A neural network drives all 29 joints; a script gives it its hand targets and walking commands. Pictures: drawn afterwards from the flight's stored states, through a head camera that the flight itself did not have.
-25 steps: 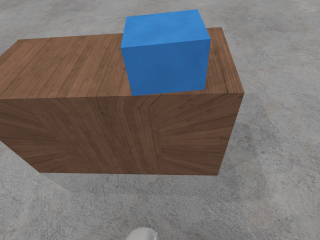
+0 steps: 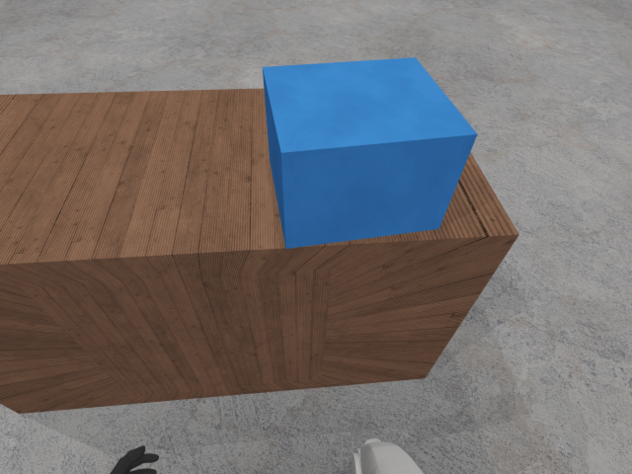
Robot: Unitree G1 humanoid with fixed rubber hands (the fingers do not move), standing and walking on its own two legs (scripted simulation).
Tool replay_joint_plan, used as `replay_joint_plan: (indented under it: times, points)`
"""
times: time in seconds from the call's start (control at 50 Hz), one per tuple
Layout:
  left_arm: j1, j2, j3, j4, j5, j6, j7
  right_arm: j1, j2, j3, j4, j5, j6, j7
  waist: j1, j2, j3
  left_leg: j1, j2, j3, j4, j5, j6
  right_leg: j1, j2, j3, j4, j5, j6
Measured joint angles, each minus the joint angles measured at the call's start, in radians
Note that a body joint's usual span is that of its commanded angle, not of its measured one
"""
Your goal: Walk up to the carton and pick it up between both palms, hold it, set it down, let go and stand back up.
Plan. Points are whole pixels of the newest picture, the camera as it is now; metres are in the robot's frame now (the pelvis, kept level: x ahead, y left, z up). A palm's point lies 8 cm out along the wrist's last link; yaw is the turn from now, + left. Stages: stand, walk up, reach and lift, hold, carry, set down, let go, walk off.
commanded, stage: walk up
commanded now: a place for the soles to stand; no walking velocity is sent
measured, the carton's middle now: (352, 150) +0.64 -0.09 +0.05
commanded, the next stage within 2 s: none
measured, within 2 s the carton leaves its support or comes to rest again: neither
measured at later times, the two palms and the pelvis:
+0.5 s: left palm (129, 462) +0.19 +0.25 -0.11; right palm (514, 468) +0.15 -0.26 -0.10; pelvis +0.04 +0.00 -0.02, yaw -3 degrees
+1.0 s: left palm out of the picture +0.17 +0.24 -0.10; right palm out of the picture +0.13 -0.28 -0.10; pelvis +0.04 -0.01 +0.00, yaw -1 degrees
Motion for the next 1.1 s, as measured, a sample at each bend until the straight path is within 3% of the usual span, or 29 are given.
replay_joint_plan:
  times: [0.08, 0.18, 0.2, 0.24, 0.32, 0.38, 0.42, 0.46, 0.54, 0.62, 0.86, 1.1]
  points:
    - [-0.055, -0.014, -0.006, -0.004, -0.006, 0.003, -0.001, 0.042, 0.006, 0.017, 0.007, 0.006, 0.003, -0.011, -0.01, 0.0, 0.026, 0.038, -0.003, 0.018, -0.025, -0.016, -0.005, 0.024, -0.002, 0.013, -0.183, 0.076, -0.007]
    - [-0.105, -0.049, -0.029, 0.018, -0.014, 0.004, 0.0, 0.051, 0.013, 0.036, -0.03, 0.025, 0.033, -0.009, -0.01, 0.009, 0.046, 0.035, 0.0, 0.035, 0.066, -0.099, -0.02, 0.153, 0.007, -0.013, -0.417, 0.197, -0.031]
    - [-0.115, -0.059, -0.033, 0.025, -0.014, 0.0, 0.001, 0.043, 0.01, 0.038, -0.039, 0.029, 0.038, -0.008, -0.003, 0.022, 0.05, 0.023, 0.012, 0.036, 0.106, -0.125, -0.025, 0.18, 0.017, -0.016, -0.453, 0.153, -0.038]
    - [-0.139, -0.075, -0.044, 0.034, -0.013, -0.002, 0.006, 0.009, 0.006, 0.044, -0.055, 0.038, 0.045, -0.007, 0.009, 0.054, 0.073, -0.026, 0.037, -0.001, 0.224, -0.139, -0.038, 0.177, 0.04, -0.023, -0.433, 0.112, -0.046]
    - [-0.147, -0.083, -0.055, 0.048, -0.037, 0.022, 0.028, -0.05, 0.012, 0.047, -0.082, 0.042, 0.077, -0.019, 0.058, 0.048, 0.053, -0.106, -0.006, -0.102, 0.389, -0.32, -0.06, 0.171, 0.03, -0.007, -0.401, 0.1, -0.06]
    - [-0.143, -0.073, -0.055, 0.059, -0.035, 0.043, 0.035, -0.097, 0.013, 0.033, -0.105, 0.042, 0.073, -0.022, 0.076, 0.044, 0.031, -0.113, -0.008, -0.13, 0.3, -0.255, -0.065, 0.172, 0.021, -0.007, -0.407, 0.104, -0.046]
    - [-0.147, -0.059, -0.053, 0.065, -0.036, 0.056, 0.029, -0.117, 0.012, 0.024, -0.121, 0.04, 0.057, -0.023, 0.08, 0.037, 0.023, -0.083, -0.012, -0.136, 0.155, -0.122, -0.06, 0.161, 0.014, -0.01, -0.387, 0.097, -0.035]
    - [-0.153, -0.038, -0.046, 0.076, -0.042, 0.067, 0.017, -0.135, 0.019, 0.019, -0.122, 0.032, 0.045, -0.024, 0.085, 0.007, 0.024, -0.075, -0.033, -0.128, 0.126, -0.02, -0.058, 0.153, -0.006, 0.001, -0.36, 0.085, -0.024]
    - [-0.12, -0.012, -0.028, 0.084, -0.035, 0.074, -0.008, -0.143, 0.011, 0.013, -0.131, 0.028, 0.046, -0.021, 0.094, -0.008, -0.001, -0.075, -0.024, -0.12, 0.12, -0.043, -0.05, 0.162, 0.003, 0.015, -0.337, 0.002, -0.027]
    - [-0.09, 0.01, -0.014, 0.091, -0.025, 0.051, -0.021, -0.162, -0.012, 0.006, -0.145, 0.029, 0.047, -0.013, 0.099, -0.001, 0.003, -0.084, -0.004, -0.126, 0.113, -0.034, -0.066, 0.196, 0.015, 0.009, -0.397, 0.079, -0.016]
    - [-0.082, -0.021, -0.042, 0.082, -0.04, 0.048, -0.031, -0.117, -0.017, 0.005, -0.127, 0.034, 0.039, -0.009, 0.083, 0.026, -0.021, -0.071, -0.017, -0.148, 0.026, 0.022, -0.064, 0.215, 0.003, -0.015, -0.467, 0.099, -0.027]
    - [-0.09, -0.013, -0.04, 0.081, -0.036, 0.043, -0.034, -0.069, -0.007, 0.008, -0.103, 0.03, 0.033, -0.004, 0.077, 0.013, -0.024, -0.064, -0.022, -0.153, 0.014, 0.022, -0.07, 0.222, -0.003, -0.019, -0.473, 0.092, -0.023]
